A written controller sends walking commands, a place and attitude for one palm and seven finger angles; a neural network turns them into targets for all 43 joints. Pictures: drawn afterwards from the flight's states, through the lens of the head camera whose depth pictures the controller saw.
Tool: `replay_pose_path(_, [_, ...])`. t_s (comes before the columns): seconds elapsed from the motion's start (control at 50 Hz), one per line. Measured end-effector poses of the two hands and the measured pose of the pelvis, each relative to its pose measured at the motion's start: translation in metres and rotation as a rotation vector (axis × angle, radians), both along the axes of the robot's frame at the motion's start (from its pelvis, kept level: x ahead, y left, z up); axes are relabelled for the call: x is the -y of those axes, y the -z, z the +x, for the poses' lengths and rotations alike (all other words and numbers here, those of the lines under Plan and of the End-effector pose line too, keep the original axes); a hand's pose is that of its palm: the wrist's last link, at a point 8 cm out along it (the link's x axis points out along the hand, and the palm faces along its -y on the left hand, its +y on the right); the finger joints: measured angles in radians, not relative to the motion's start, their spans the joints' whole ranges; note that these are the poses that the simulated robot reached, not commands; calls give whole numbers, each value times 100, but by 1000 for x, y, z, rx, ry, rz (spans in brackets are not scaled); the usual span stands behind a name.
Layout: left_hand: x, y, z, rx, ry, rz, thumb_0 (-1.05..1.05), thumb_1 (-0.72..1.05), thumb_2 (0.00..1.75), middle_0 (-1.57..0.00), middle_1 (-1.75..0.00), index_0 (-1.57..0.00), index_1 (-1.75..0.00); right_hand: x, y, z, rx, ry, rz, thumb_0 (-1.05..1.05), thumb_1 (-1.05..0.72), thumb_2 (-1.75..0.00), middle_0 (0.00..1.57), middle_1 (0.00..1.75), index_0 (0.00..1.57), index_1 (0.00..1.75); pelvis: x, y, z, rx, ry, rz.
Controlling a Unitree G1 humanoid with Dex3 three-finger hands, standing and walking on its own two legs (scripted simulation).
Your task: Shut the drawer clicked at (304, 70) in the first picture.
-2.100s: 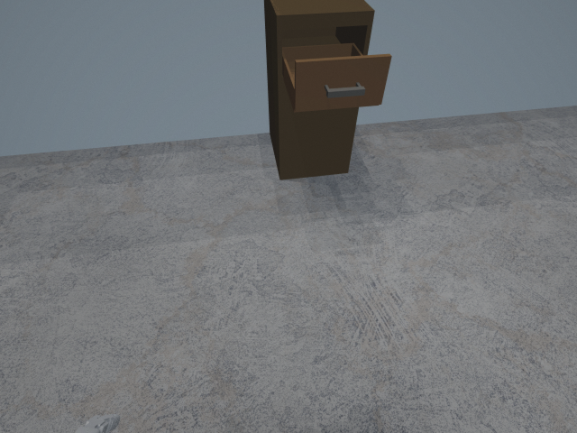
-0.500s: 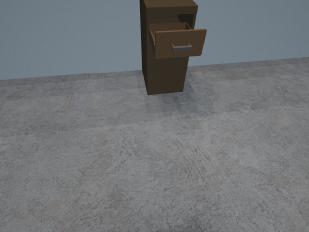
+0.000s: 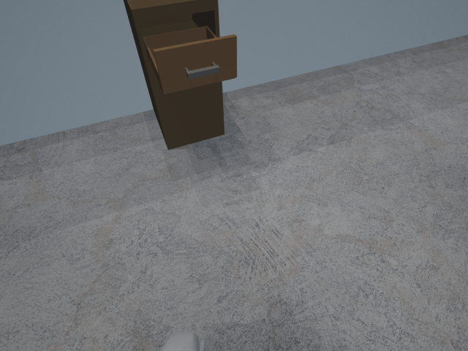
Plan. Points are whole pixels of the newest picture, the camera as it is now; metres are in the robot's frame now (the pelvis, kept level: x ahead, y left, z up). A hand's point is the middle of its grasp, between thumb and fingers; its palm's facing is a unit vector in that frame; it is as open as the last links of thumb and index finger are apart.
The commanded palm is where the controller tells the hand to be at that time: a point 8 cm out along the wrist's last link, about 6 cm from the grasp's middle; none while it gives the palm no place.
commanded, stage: walk to a spot facing it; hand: left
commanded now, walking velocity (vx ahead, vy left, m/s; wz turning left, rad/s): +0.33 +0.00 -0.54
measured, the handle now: (201, 69) +1.11 +0.24 -0.11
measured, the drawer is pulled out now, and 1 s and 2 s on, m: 0.28 0.28 0.28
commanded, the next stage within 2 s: turn to face it in 1.72 s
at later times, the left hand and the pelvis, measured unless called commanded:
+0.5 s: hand (122, 304) +0.23 +0.28 -0.19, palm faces -0.17 -0.97 -0.19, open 7.4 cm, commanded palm none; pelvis +0.21 +0.08 -0.01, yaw -17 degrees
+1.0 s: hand (239, 181) +0.59 +0.05 -0.17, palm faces -0.61 -0.78 -0.13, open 7.4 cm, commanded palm none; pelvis +0.38 +0.00 -0.02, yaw -32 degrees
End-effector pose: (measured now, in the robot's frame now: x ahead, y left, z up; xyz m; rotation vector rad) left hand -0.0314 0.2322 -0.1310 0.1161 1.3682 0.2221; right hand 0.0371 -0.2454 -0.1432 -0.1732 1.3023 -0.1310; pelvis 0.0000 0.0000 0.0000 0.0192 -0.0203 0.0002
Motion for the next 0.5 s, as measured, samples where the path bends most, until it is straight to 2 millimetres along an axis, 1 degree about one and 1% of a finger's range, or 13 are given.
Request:
replay_pose_path(0.08, [5,-6,13,-58,41,-24,0,91,90,-20,-30,-20,-30,-3,-14,56,135,35,5,1,-91,-89,20,30,20,30,-3,-7,23,-16,52,0])
replay_pose_path(0.18, [-4,-6,43,-83,59,-28,1,91,90,-20,-30,-20,-30,-16,-24,120,230,45,10,1,-91,-89,20,30,20,30,-15,-7,59,-28,99,-14])
replay_pose_path(0.24, [-16,-3,66,-92,66,-22,1,91,90,-20,-30,-20,-30,-29,-26,159,265,40,13,1,-91,-89,20,30,20,30,-26,-5,86,-33,124,-22])
replay_pose_path(0.3, [-33,2,94,-109,75,-17,1,91,90,-20,-30,-20,-30,-45,-28,200,300,34,13,1,-91,-89,20,30,20,30,-39,0,115,-37,149,-28])
replay_pose_path(0.34, [-48,10,116,-125,87,-17,1,91,90,-20,-30,-20,-30,-57,-28,227,331,36,7,1,-91,-89,20,30,20,30,-49,6,138,-38,169,-29])
replay_pose_path(0.38, [-65,23,142,-140,109,-20,1,90,90,-20,-30,-20,-30,-66,-25,249,377,52,-16,1,-91,-89,20,30,20,30,-61,17,162,-36,206,-43])
replay_pose_path(0.4, [-73,29,158,-145,125,-22,1,91,90,-20,-30,-20,-30,-70,-24,253,390,68,-29,1,-91,-89,20,30,20,30,-65,20,170,-30,222,-41])
replay_pose_path(0.44, [-86,33,196,-130,173,-19,1,91,90,-20,-30,-20,-30,-75,-26,249,379,111,-43,1,-91,-89,20,30,20,30,-71,19,186,-10,260,-35])
replay_pose_path(0.5, [-96,29,268,-50,251,-16,1,91,90,-20,-30,-20,-30,-82,-29,224,303,197,-62,1,-91,-89,20,30,20,30,-77,10,208,4,296,-38])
